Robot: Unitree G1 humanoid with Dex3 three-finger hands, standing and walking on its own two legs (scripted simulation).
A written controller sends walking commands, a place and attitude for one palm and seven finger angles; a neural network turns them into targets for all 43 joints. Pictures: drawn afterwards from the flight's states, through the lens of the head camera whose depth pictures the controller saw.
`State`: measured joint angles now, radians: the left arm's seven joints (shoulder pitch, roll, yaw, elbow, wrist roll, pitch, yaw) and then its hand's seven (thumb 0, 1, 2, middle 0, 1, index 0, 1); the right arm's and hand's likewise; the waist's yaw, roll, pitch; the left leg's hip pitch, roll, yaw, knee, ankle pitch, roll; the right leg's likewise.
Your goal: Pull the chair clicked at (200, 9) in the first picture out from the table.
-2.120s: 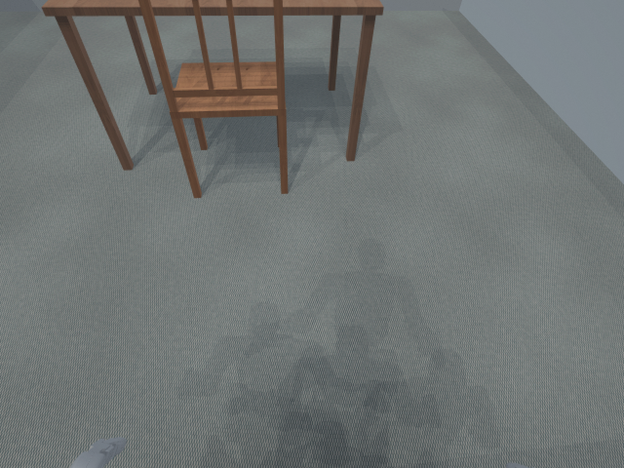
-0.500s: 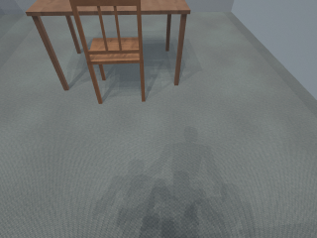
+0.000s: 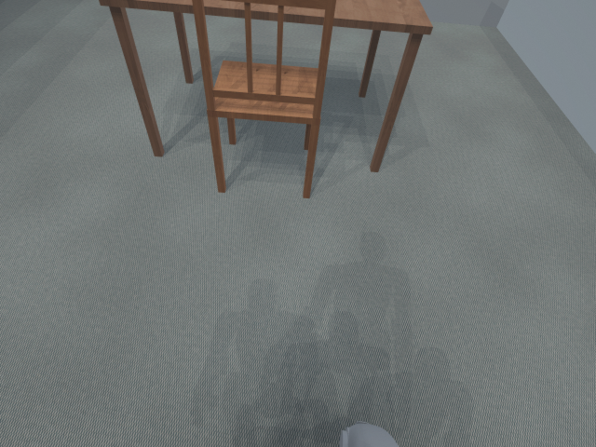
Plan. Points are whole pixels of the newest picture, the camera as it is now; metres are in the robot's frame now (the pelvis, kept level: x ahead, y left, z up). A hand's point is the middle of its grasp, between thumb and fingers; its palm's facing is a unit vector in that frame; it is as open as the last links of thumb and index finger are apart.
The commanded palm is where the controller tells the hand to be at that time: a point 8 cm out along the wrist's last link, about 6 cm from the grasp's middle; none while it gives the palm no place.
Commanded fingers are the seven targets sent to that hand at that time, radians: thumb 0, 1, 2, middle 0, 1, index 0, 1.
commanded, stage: walk to a spot facing it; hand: left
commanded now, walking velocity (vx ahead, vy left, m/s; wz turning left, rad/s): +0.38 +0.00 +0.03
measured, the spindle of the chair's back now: (249, 50) +1.28 +0.20 -0.10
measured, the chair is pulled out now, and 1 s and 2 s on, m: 0.00 0.00 0.00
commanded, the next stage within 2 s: turn to face it in 0.80 s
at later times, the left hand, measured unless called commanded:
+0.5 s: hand (208, 373) +0.26 +0.15 -0.18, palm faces +0.12 -0.97 -0.23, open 7.2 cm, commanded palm none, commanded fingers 0.00 0.90 0.90 -0.20 -0.30 -0.20 -0.30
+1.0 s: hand (193, 287) +0.43 +0.21 -0.19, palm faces +0.20 -0.97 -0.15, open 7.4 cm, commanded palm none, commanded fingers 0.00 0.90 0.90 -0.20 -0.30 -0.20 -0.30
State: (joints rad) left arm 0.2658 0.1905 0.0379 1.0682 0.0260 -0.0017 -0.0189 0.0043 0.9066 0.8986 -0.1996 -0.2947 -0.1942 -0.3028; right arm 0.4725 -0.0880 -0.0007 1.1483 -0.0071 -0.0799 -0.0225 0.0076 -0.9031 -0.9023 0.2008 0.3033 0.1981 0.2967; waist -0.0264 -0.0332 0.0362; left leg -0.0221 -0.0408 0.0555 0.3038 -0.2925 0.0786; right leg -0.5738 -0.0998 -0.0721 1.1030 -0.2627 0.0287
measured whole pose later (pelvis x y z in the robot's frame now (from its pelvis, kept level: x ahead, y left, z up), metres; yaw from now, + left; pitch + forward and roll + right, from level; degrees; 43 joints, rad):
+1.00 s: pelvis +0.45 +0.05 +0.00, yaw +7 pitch -2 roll +0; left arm 0.29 0.17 0.05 1.08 0.02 -0.01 0.01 0.00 0.91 0.90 -0.20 -0.29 -0.19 -0.30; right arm 0.21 -0.16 -0.04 1.05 -0.01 -0.09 -0.03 -0.03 -0.95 -0.90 0.20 0.30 0.20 0.30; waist 0.03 -0.05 0.06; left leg -0.16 0.00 0.19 0.41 -0.22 0.08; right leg -0.53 -0.12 -0.06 1.13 -0.29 0.02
